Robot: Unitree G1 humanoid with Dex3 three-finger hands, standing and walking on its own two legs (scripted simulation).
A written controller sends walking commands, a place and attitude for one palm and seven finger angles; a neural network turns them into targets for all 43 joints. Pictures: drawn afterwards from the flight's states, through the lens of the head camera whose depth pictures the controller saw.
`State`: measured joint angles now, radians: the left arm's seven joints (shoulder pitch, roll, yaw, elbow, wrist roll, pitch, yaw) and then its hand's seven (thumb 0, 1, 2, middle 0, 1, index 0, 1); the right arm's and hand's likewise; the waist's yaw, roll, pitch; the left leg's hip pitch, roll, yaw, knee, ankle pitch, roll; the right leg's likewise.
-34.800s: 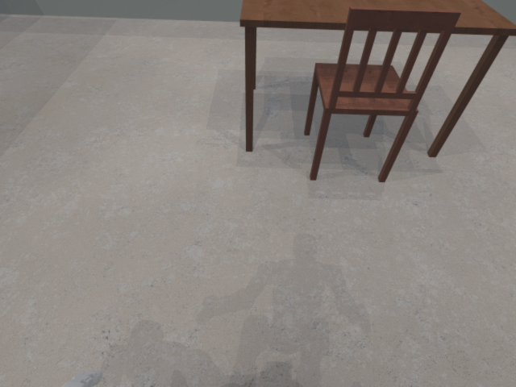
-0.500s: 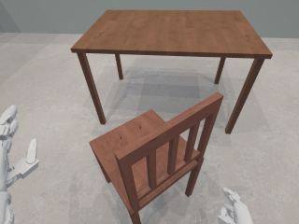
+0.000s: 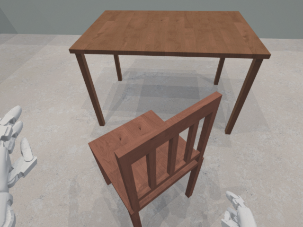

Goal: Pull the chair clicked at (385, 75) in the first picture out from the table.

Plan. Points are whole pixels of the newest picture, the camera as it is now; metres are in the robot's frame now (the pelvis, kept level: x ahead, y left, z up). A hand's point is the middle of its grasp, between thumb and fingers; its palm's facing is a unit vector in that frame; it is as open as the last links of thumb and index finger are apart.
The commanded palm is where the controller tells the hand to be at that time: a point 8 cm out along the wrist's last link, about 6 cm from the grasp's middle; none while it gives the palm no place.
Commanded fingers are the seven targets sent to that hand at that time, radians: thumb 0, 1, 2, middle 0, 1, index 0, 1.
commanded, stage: step back with the hand held close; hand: left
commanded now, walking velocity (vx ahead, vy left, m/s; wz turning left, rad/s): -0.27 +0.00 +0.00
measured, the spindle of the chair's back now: (172, 155) +0.39 -0.02 -0.10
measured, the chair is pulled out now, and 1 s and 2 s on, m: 0.52 0.52 0.52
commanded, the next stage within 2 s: stop stepping back and stand still in 1.64 s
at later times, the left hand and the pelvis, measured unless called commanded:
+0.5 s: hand (10, 194) +0.13 +0.27 +0.15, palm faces +0.44 -0.76 -0.47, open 7.4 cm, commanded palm +0.07 +0.31 +0.17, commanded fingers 0.00 0.90 0.90 -0.20 -0.30 -0.20 -0.30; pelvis -0.07 +0.01 +0.00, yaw +0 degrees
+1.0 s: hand out of the picture +0.08 +0.28 +0.16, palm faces +0.50 -0.74 -0.45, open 7.4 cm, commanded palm +0.02 +0.32 +0.17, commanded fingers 0.00 0.90 0.90 -0.20 -0.30 -0.20 -0.30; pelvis -0.11 +0.01 -0.02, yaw +2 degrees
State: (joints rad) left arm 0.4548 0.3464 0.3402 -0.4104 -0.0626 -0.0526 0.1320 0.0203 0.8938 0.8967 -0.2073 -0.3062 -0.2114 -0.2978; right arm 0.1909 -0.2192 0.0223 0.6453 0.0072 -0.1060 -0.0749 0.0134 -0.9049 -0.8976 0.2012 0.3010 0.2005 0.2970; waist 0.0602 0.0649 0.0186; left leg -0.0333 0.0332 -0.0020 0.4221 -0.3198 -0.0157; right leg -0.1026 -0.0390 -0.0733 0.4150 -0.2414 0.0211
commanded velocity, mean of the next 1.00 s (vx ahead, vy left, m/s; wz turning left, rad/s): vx -0.31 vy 0.00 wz -0.01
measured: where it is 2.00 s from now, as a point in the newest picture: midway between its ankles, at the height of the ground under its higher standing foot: outside the picture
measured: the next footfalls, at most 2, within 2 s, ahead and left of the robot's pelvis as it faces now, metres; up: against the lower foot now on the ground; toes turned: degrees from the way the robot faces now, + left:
right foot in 1.28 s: -0.13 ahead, -0.12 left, +0.00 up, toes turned +3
left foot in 1.50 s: -0.10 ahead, +0.11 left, +0.00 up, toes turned -1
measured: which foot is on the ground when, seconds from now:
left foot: down 0.00-1.00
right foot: down 0.00-1.00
